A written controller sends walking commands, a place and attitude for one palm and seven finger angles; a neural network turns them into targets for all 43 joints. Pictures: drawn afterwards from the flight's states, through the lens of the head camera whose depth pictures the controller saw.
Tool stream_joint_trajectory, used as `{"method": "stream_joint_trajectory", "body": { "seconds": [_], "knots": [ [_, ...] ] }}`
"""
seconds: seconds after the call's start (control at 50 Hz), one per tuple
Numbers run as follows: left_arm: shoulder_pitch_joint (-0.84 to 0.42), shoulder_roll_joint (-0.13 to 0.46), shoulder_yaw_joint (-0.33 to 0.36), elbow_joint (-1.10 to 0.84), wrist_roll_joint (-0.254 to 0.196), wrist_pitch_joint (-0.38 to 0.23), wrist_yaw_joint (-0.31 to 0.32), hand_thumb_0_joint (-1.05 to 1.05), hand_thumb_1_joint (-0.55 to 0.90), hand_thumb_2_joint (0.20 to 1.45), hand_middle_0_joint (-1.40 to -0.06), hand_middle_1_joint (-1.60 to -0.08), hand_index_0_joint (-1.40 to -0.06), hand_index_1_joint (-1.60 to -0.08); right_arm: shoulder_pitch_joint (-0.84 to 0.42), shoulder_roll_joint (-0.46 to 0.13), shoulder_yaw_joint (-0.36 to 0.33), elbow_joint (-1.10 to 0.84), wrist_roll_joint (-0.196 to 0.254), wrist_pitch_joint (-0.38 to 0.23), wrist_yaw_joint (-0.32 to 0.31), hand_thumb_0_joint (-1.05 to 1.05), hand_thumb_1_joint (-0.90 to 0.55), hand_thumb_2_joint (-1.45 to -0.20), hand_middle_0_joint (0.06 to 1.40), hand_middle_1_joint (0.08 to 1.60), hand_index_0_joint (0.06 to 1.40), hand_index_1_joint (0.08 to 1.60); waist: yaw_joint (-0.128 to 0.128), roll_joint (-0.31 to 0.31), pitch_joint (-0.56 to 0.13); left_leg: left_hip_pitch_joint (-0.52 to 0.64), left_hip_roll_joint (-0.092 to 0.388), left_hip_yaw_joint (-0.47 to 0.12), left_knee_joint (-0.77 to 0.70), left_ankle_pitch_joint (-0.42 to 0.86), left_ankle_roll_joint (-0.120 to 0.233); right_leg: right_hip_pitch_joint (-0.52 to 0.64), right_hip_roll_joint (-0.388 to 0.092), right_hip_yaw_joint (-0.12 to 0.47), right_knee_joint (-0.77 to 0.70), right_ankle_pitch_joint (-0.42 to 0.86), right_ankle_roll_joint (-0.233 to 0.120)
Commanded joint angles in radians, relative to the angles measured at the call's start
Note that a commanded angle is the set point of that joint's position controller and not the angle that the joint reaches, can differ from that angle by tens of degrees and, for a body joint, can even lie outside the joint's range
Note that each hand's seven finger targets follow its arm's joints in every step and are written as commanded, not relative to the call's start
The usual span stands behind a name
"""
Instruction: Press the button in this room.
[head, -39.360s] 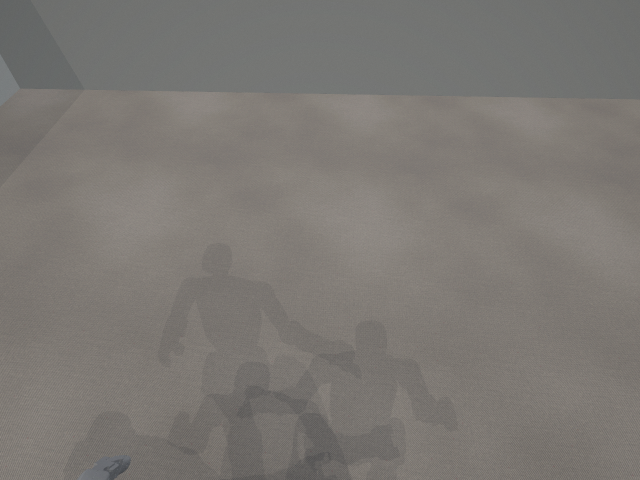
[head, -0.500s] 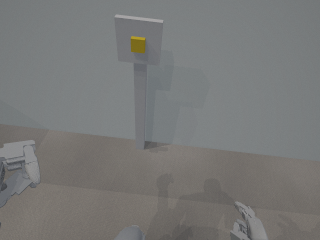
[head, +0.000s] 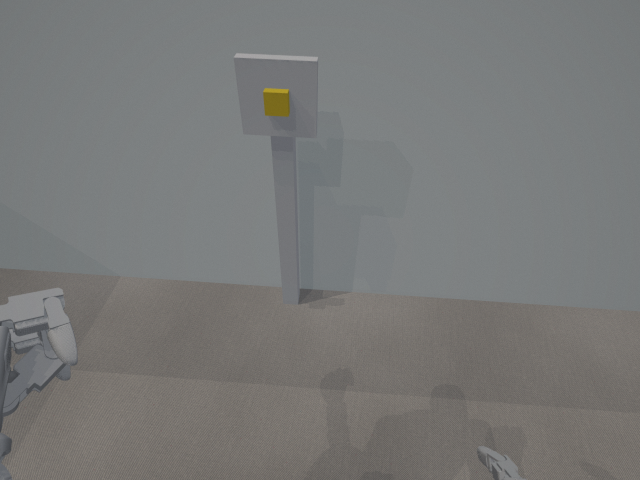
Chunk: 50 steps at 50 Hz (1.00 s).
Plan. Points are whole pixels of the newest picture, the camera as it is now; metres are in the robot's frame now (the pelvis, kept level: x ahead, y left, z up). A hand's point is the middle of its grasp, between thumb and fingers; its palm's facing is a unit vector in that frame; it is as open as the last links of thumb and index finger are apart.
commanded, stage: stop stepping back and stand still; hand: left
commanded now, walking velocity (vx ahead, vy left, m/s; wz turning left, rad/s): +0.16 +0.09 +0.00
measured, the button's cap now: (277, 101) +0.92 +0.16 +0.08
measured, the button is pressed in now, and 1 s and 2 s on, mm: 0 0 0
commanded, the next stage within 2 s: let the arm hang, fingers relaxed in 0.20 s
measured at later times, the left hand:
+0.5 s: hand out of the picture +0.15 +0.23 -0.09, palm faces +0.13 -0.94 -0.31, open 3.0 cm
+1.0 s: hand out of the picture -0.04 +0.22 -0.16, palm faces +0.09 -0.97 -0.23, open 6.6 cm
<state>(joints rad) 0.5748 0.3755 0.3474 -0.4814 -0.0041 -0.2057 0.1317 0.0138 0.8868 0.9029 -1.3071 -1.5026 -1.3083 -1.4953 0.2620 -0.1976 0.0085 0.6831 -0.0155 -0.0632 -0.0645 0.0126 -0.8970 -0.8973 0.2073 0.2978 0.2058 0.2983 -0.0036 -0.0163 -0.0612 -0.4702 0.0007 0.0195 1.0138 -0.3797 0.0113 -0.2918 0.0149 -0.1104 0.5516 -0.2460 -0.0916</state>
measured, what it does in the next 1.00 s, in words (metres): steps on the spot: left foot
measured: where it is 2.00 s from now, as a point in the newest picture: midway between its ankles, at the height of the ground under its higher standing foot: outside the picture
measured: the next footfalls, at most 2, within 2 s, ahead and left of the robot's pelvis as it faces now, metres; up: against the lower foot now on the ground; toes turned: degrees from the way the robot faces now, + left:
left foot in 0.20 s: +0.06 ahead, +0.15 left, +0.00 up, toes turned +5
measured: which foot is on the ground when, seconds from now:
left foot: up 0.00-0.18, down 0.20-1.00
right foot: down 0.00-1.00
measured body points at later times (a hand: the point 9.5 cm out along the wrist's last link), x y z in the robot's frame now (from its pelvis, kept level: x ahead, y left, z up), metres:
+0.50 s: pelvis +0.01 +0.02 -0.01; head -0.01 -0.01 +0.44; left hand +0.14 +0.28 -0.07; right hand +0.14 -0.20 -0.14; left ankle +0.02 +0.14 -0.73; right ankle +0.03 -0.07 -0.73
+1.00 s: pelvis +0.00 +0.03 +0.01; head +0.00 +0.02 +0.46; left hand -0.04 +0.27 -0.14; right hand +0.00 -0.18 -0.16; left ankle +0.02 +0.14 -0.73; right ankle +0.03 -0.07 -0.73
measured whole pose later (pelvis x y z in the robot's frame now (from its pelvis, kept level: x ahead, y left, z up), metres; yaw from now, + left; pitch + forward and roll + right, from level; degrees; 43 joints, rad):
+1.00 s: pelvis +0.00 +0.03 +0.01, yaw +3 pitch -2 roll +0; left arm 0.33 0.17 0.01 1.12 0.02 0.02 0.02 0.01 0.91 0.90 -0.34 -0.47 -0.34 -0.46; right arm 0.32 -0.15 0.01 1.07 -0.02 0.02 -0.03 0.00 -0.91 -0.90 0.20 0.30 0.20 0.30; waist 0.01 0.03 0.03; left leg -0.21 0.00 0.04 0.43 -0.19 0.02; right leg -0.21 -0.01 -0.09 0.42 -0.18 -0.03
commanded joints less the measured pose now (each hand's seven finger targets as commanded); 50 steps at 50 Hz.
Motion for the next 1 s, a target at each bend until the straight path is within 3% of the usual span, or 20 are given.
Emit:
{"method": "stream_joint_trajectory", "body": {
  "seconds": [0.0,0.08,0.12,0.14,0.18,0.2,0.26,0.28,0.32,0.34,0.38,0.4,0.44,0.48,0.52,0.56,0.6,0.72,0.88,0.98],
  "knots": [
    [-0.038,0.153,0.101,-0.242,-0.015,-0.076,0.022,0.000,0.900,0.900,-1.300,-1.500,-1.300,-1.500,-0.138,-0.107,-0.042,-0.193,-0.005,-0.073,-0.016,0.000,-0.900,-0.900,0.200,0.300,0.200,0.300,-0.023,-0.071,0.062,0.014,0.047,0.015,-0.066,0.061,0.009,-0.144,-0.293,0.342,-0.418,-0.430,-0.064],
    [-0.055,0.151,0.084,-0.277,-0.003,-0.079,0.044,0.000,0.900,0.900,-1.300,-1.500,-1.300,-1.500,-0.122,-0.110,-0.042,-0.195,-0.009,-0.103,-0.036,0.000,-0.900,-0.900,0.200,0.300,0.200,0.300,-0.007,-0.081,0.053,0.215,0.026,0.071,-0.383,0.026,0.031,-0.159,-0.267,0.266,-0.382,-0.457,-0.040],
    [-0.030,0.151,0.092,-0.279,-0.005,-0.081,0.055,0.000,0.900,0.900,-1.300,-1.500,-1.300,-1.500,-0.108,-0.119,-0.044,-0.200,-0.009,-0.117,-0.048,0.000,-0.900,-0.900,0.200,0.300,0.200,0.300,-0.010,0.024,0.045,0.297,0.015,0.069,-0.548,0.037,0.036,-0.132,-0.213,0.224,-0.291,-0.395,-0.012],
    [-0.041,0.144,0.089,-0.293,-0.008,-0.088,0.055,0.000,0.900,0.900,-1.300,-1.500,-1.300,-1.500,-0.094,-0.129,-0.043,-0.208,-0.011,-0.119,-0.047,0.000,-0.900,-0.900,0.200,0.300,0.200,0.300,-0.013,0.100,0.049,0.298,0.052,0.000,-0.631,-0.008,0.049,-0.108,-0.172,0.200,-0.191,-0.337,0.013],
    [-0.061,0.158,0.117,-0.322,-0.002,-0.106,0.064,0.000,0.900,0.900,-1.300,-1.500,-1.300,-1.500,-0.088,-0.144,-0.047,-0.217,-0.006,-0.124,-0.036,0.000,-0.900,-0.900,0.200,0.300,0.200,0.300,-0.003,0.320,0.053,0.260,0.276,-0.362,-0.785,-0.072,0.143,-0.137,-0.027,0.077,0.115,-0.165,0.086],
    [-0.054,0.166,0.128,-0.300,0.000,-0.101,0.062,0.000,0.900,0.900,-1.300,-1.500,-1.300,-1.500,-0.092,-0.131,-0.050,-0.216,-0.001,-0.126,-0.028,0.000,-0.900,-0.900,0.200,0.300,0.200,0.300,0.002,0.232,0.039,0.233,0.292,-0.347,-0.764,0.095,0.153,-0.109,-0.014,0.074,0.189,-0.160,0.105],
    [0.027,0.168,0.148,-0.234,-0.011,-0.079,0.044,0.000,0.900,0.900,-1.300,-1.500,-1.300,-1.500,-0.109,-0.126,-0.043,-0.209,0.010,-0.123,-0.022,0.000,-0.900,-0.900,0.200,0.300,0.200,0.300,0.003,0.190,0.056,0.090,0.213,-0.171,-0.686,0.120,0.102,0.069,-0.035,0.068,0.005,-0.085,0.100],
    [-0.104,-0.039,-0.228,0.527,0.078,0.123,-0.101,0.000,0.900,0.900,-1.300,-1.500,-1.300,-1.500,-0.139,-0.249,-0.096,-0.003,-0.007,-0.112,0.064,0.000,-0.900,-0.900,0.200,0.300,0.200,0.300,-0.011,0.079,0.074,0.036,0.101,-0.074,-0.447,0.373,0.041,0.022,-0.127,0.122,0.025,0.315,0.085],
    [-0.078,-0.054,-0.253,0.585,0.053,0.205,-0.128,0.000,0.900,0.900,-1.227,-1.420,-1.227,-1.420,-0.028,-0.128,-0.086,-0.029,0.015,-0.054,0.060,0.000,-0.900,-0.900,0.200,0.300,0.200,0.300,-0.025,-0.076,-0.044,0.132,0.063,-0.019,-0.378,0.277,-0.025,0.056,-0.235,0.250,-0.054,0.544,0.025],
    [-0.145,-0.047,-0.249,0.625,0.044,0.197,-0.131,0.000,0.900,0.900,-1.190,-1.380,-1.190,-1.380,0.010,-0.118,-0.071,-0.003,0.016,-0.029,0.064,0.000,-0.900,-0.900,0.200,0.300,0.200,0.300,-0.032,-0.161,-0.040,0.149,0.054,-0.033,-0.366,0.185,-0.023,-0.001,-0.253,0.249,-0.097,0.367,0.002],
    [-0.201,-0.038,-0.248,0.718,0.045,0.198,-0.126,0.000,0.900,0.900,-1.117,-1.300,-1.117,-1.300,0.012,-0.121,-0.057,-0.007,-0.002,0.021,0.062,0.000,-0.900,-0.900,0.200,0.300,0.200,0.300,-0.015,-0.356,0.023,0.080,0.021,-0.025,-0.295,0.067,-0.008,0.038,-0.244,0.228,-0.139,0.360,-0.025],
    [-0.209,-0.034,-0.247,0.778,0.049,0.200,-0.122,0.000,0.900,0.900,-1.080,-1.260,-1.080,-1.260,-0.013,-0.127,-0.058,-0.006,-0.009,0.036,0.060,0.000,-0.900,-0.900,0.200,0.300,0.200,0.300,-0.002,-0.384,0.053,0.054,0.006,-0.023,-0.270,-0.032,-0.004,0.059,-0.253,0.238,-0.147,0.406,-0.046],
    [-0.227,-0.021,-0.253,0.897,0.048,0.206,-0.112,0.000,0.900,0.900,-1.007,-1.180,-1.007,-1.180,-0.033,-0.115,-0.059,0.007,-0.013,0.056,0.061,0.000,-0.900,-0.900,0.200,0.300,0.200,0.300,0.007,-0.298,0.079,0.052,0.005,-0.019,-0.311,-0.048,0.002,0.093,-0.260,0.229,-0.127,0.486,-0.067],
    [-0.267,-0.018,-0.270,1.000,0.036,0.209,-0.110,0.000,0.900,0.900,-0.933,-1.100,-0.933,-1.100,0.012,-0.095,-0.048,0.061,-0.011,0.060,0.063,0.000,-0.900,-0.900,0.200,0.300,0.200,0.300,-0.020,-0.121,0.051,0.204,0.032,-0.038,-0.465,0.227,0.010,0.033,-0.212,0.188,-0.091,0.344,-0.014],
    [-0.263,-0.055,-0.289,1.082,0.023,0.215,-0.111,0.000,0.900,0.900,-0.860,-1.020,-0.860,-1.020,0.000,-0.131,-0.032,0.095,-0.015,0.053,0.060,0.000,-0.900,-0.900,0.200,0.300,0.200,0.300,0.005,0.175,0.052,0.226,0.142,-0.175,-0.576,0.405,0.053,-0.004,-0.098,0.116,-0.038,0.056,0.059],
    [-0.259,-0.063,-0.292,1.191,0.022,0.218,-0.108,0.000,0.900,0.900,-0.787,-0.940,-0.787,-0.940,-0.033,-0.111,-0.024,0.132,-0.017,0.059,0.053,0.000,-0.900,-0.900,0.200,0.300,0.200,0.300,0.018,0.274,0.101,0.091,0.144,-0.182,-0.674,0.167,0.067,0.092,-0.070,0.100,-0.087,-0.048,0.061],
    [-0.215,-0.094,-0.278,1.258,0.025,0.209,-0.107,0.000,0.900,0.900,-0.713,-0.860,-0.713,-0.860,-0.017,-0.071,-0.032,0.149,-0.019,0.062,0.044,0.000,-0.900,-0.900,0.200,0.300,0.200,0.300,0.031,0.266,0.059,0.094,0.110,-0.131,-0.662,0.113,0.046,0.152,-0.081,0.115,-0.131,0.020,0.044],
    [-0.263,-0.065,-0.302,1.412,0.019,0.199,-0.113,0.000,0.900,0.900,-0.493,-0.620,-0.493,-0.620,0.067,-0.076,-0.031,0.243,-0.005,0.066,0.040,0.000,-0.900,-0.900,0.200,0.300,0.200,0.300,0.001,0.020,0.059,0.216,0.095,-0.088,-0.640,0.150,0.025,0.102,-0.125,0.144,-0.236,-0.024,0.025],
    [-0.239,-0.078,-0.318,1.540,0.017,0.203,-0.108,0.000,0.900,0.900,-0.200,-0.300,-0.200,-0.300,0.114,-0.064,-0.023,0.343,-0.005,0.070,0.037,0.000,-0.900,-0.900,0.200,0.300,0.200,0.300,-0.002,0.019,0.153,0.216,0.094,-0.081,-0.692,0.075,0.028,0.036,-0.121,0.148,-0.267,-0.110,0.031],
    [-0.219,-0.104,-0.318,1.577,0.017,0.204,-0.102,0.000,0.900,0.900,-0.200,-0.300,-0.200,-0.300,0.130,-0.039,-0.020,0.380,-0.006,0.066,0.034,0.000,-0.900,-0.900,0.200,0.300,0.200,0.300,0.005,0.031,0.156,0.202,0.095,-0.083,-0.711,0.070,0.030,0.050,-0.116,0.140,-0.246,-0.080,0.036]
  ]
}}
